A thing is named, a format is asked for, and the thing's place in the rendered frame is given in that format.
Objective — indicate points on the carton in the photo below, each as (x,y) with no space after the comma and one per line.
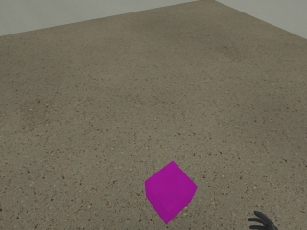
(169,191)

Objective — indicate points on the right robot hand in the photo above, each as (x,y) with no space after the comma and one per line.
(262,218)

